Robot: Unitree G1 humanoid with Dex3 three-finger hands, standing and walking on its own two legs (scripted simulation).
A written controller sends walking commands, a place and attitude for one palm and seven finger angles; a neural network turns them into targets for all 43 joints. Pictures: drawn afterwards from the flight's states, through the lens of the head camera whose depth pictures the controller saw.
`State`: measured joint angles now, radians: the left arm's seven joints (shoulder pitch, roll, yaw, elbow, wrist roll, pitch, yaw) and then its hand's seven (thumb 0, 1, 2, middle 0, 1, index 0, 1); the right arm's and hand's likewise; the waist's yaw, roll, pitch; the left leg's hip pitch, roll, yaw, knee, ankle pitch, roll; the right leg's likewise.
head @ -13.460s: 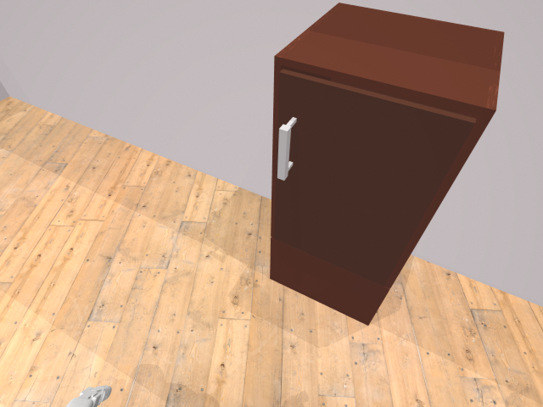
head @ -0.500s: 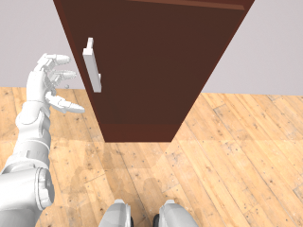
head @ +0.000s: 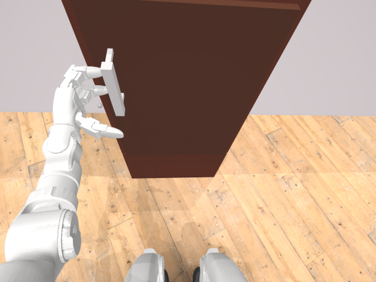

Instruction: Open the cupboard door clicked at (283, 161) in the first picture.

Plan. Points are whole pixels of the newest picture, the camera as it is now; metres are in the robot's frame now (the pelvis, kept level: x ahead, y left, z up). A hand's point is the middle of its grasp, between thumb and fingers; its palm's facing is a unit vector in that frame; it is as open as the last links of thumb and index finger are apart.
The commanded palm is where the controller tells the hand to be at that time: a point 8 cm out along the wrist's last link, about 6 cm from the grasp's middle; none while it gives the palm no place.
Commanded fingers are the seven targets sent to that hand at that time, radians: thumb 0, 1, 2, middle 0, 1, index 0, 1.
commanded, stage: slide the fingers in behind the handle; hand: left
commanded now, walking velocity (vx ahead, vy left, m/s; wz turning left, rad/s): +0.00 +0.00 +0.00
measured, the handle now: (115, 85) +0.52 +0.15 +0.06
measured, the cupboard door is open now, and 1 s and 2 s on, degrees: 0 0 0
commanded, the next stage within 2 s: close the thumb around the handle in 0.98 s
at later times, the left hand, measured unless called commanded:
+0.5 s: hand (124, 106) +0.46 +0.12 +0.06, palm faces +0.02 -1.00 +0.00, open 14.0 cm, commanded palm +0.43 +0.17 +0.06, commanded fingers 0.00 -0.50 0.30 -0.30 -1.20 -0.30 -1.20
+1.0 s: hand (125, 105) +0.47 +0.12 +0.05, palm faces +0.03 -1.00 -0.01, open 14.0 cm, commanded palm +0.44 +0.17 +0.06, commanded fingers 0.00 -0.50 0.30 -0.30 -1.20 -0.30 -1.20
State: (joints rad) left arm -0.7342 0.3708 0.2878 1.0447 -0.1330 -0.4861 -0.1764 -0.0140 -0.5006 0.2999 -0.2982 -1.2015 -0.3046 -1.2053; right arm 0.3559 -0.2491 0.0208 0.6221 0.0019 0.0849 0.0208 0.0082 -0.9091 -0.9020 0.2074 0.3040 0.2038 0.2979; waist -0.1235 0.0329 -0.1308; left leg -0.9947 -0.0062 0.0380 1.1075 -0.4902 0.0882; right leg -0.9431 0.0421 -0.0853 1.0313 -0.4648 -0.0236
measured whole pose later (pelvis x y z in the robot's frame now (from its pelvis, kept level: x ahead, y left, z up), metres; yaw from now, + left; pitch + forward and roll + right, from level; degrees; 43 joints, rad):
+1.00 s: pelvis +0.00 -0.03 +0.00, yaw +0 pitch +21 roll -2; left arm -0.73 0.31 0.27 1.05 -0.12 -0.50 -0.11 -0.01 -0.50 0.30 -0.30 -1.20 -0.30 -1.20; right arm 0.35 -0.25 0.01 0.62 0.00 0.07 0.02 0.01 -0.91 -0.90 0.21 0.30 0.20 0.30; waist -0.13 0.03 -0.14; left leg -0.97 0.00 0.04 1.09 -0.48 0.05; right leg -0.94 0.05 -0.08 1.04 -0.47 -0.06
